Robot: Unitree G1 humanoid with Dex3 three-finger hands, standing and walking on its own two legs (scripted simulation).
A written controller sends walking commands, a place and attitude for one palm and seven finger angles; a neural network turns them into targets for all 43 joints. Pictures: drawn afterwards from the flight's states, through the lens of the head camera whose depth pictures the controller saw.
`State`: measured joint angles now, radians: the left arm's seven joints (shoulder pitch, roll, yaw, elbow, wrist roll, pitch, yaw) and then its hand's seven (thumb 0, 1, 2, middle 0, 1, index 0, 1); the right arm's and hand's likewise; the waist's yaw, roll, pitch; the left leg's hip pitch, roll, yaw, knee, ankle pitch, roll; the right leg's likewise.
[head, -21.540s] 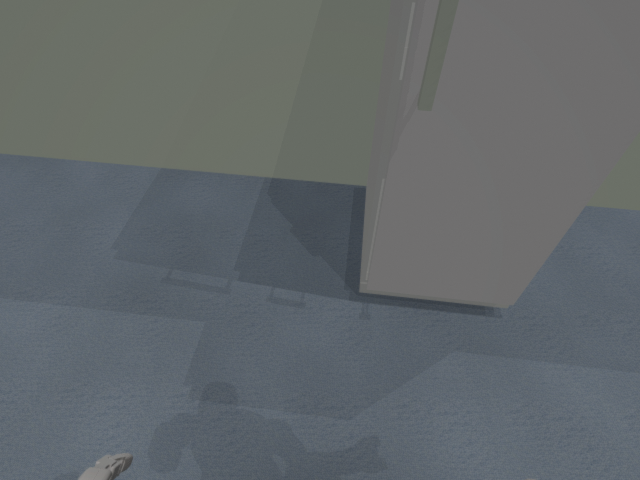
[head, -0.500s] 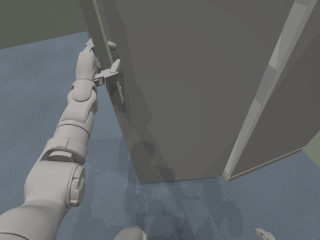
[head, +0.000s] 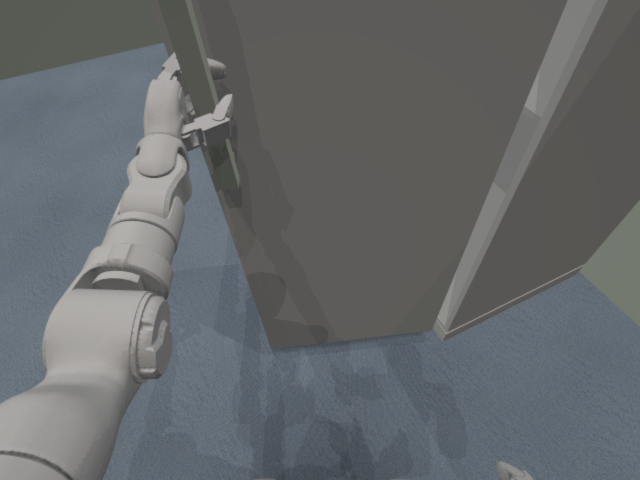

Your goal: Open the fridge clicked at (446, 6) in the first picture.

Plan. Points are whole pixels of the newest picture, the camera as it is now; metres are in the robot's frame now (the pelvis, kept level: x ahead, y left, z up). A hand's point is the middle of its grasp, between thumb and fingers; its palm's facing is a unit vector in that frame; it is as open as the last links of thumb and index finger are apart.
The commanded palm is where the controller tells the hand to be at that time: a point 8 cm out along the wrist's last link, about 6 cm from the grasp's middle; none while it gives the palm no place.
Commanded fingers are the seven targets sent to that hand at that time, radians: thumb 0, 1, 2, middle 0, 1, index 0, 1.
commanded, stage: loosen the grip on the handle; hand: left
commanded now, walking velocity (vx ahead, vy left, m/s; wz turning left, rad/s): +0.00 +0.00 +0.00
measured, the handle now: (194, 48) +0.53 +0.14 +0.27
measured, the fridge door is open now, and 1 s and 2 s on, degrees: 71 65 65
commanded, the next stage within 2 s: slip the hand off the handle in 0.60 s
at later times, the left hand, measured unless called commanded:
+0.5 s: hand (227, 129) +0.51 +0.12 +0.17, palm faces +0.11 -0.98 -0.14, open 13.4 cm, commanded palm +0.47 +0.18 +0.18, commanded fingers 0.00 -0.55 0.20 -0.25 -1.15 -0.25 -1.15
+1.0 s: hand (193, 134) +0.53 +0.18 +0.15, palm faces +0.16 -0.97 -0.17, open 14.4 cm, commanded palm +0.49 +0.22 +0.17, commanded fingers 0.00 -0.55 0.20 -0.25 -1.15 -0.25 -1.15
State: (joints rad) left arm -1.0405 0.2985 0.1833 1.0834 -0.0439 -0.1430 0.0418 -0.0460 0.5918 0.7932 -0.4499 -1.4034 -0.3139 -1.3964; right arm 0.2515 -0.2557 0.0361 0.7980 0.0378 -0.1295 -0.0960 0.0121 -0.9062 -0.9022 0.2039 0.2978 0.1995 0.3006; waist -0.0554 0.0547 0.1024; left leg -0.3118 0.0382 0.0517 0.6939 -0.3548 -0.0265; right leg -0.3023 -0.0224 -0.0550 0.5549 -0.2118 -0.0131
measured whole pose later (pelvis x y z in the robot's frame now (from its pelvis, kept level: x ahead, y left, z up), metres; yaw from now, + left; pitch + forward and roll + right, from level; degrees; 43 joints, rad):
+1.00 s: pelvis +0.02 +0.00 +0.00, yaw -1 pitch +9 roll +0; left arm -0.95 0.47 0.33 1.10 0.04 -0.21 -0.01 -0.01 -0.55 0.20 -0.30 -1.18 -0.29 -1.17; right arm 0.36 -0.30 0.00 0.65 0.02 -0.11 -0.01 0.01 -0.91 -0.90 0.20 0.30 0.20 0.30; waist -0.12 0.00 -0.03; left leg -0.44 0.05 0.08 0.58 -0.29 -0.01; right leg -0.51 -0.01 -0.03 0.57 -0.22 -0.01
